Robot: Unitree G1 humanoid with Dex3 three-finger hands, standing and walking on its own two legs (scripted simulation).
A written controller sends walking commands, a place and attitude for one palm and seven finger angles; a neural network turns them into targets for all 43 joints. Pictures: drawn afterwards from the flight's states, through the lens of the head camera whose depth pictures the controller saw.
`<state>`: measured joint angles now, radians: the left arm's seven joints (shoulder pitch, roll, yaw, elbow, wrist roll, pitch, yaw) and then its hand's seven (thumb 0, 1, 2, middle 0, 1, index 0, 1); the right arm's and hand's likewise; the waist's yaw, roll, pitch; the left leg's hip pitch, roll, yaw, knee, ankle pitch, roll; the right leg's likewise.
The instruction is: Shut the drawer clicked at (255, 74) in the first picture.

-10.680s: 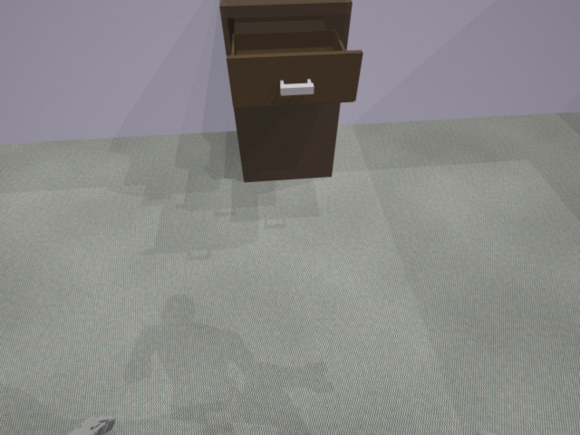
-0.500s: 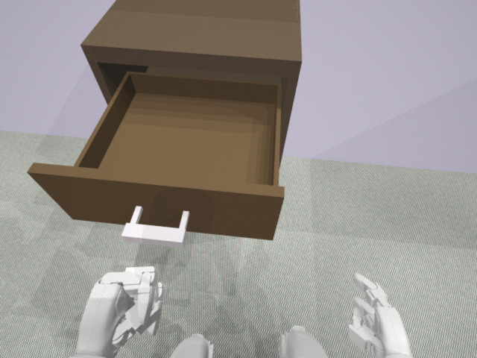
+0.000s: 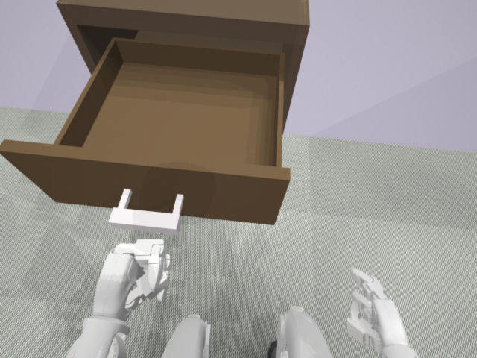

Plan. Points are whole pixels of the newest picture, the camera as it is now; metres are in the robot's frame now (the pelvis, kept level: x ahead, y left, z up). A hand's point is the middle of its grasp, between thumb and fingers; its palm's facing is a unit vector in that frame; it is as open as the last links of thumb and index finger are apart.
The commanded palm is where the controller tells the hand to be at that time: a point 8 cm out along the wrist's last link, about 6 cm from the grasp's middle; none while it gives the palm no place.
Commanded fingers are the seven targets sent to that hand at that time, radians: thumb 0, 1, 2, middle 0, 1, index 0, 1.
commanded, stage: bring the fist close to the handle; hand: left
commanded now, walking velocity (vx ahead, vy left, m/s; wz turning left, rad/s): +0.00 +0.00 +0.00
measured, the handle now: (149, 209) +0.34 +0.16 +0.04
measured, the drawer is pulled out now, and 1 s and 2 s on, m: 0.30 0.27 0.14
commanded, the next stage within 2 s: push the drawer shut in 0.36 s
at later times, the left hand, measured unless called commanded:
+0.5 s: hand (169, 276) +0.24 +0.11 +0.04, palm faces -0.11 -0.99 -0.01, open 3.3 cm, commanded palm +0.23 +0.17 +0.05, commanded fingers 0.00 0.90 0.90 -1.40 -1.60 -1.40 -1.60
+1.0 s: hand (176, 247) +0.28 +0.11 +0.04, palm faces -0.12 -0.99 -0.04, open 3.1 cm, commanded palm +0.28 +0.16 +0.05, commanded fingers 0.00 0.90 0.90 -1.40 -1.60 -1.40 -1.60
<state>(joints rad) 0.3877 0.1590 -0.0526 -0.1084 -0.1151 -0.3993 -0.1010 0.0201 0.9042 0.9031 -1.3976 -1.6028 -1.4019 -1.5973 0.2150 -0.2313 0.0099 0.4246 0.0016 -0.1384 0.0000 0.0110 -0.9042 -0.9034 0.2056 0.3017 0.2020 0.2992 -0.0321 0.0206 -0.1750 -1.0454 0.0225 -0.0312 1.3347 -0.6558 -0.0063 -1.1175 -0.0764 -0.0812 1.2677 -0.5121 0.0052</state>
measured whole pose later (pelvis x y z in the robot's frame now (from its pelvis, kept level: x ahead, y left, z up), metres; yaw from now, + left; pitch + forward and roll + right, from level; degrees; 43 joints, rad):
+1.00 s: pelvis -0.01 +0.00 +0.00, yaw +1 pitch +21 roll -2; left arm 0.13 0.17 -0.07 0.07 -0.10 -0.36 -0.05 -0.01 0.87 0.96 -1.40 -1.60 -1.40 -1.60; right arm 0.21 -0.25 0.02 0.48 0.00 -0.10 -0.01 0.01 -0.90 -0.90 0.21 0.30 0.20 0.30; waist -0.04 0.03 -0.16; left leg -1.05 0.01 -0.04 1.31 -0.63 0.00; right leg -1.12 -0.09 -0.09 1.24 -0.49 0.01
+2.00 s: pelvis -0.02 +0.00 +0.01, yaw +0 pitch +23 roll -1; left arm -0.51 0.20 0.11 0.73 -0.09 -0.47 -0.05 0.01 0.83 0.94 -1.40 -1.60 -1.40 -1.60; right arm 0.24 -0.25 0.01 0.61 -0.01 -0.04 0.00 0.01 -0.91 -0.90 0.21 0.30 0.20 0.30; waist -0.10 0.02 -0.13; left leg -1.07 0.01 -0.01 1.25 -0.58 0.00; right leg -1.15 -0.08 -0.06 1.19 -0.43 0.01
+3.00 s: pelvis -0.02 +0.01 -0.01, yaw -2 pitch +29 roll -3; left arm -1.05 0.41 0.33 1.23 0.01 -0.48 -0.07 0.02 0.81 0.93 -1.40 -1.60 -1.40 -1.60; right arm 0.34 -0.26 0.05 0.62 -0.06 0.05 0.04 0.00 -0.91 -0.90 0.21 0.30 0.20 0.30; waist -0.24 0.04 -0.12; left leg -1.25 0.04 -0.01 1.32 -0.59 0.01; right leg -1.31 -0.05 -0.06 1.22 -0.41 0.02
